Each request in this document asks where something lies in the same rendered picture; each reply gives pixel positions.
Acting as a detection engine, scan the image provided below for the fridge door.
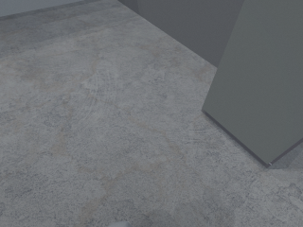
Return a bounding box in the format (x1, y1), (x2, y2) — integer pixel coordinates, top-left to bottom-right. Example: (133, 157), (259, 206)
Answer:
(202, 0), (303, 165)

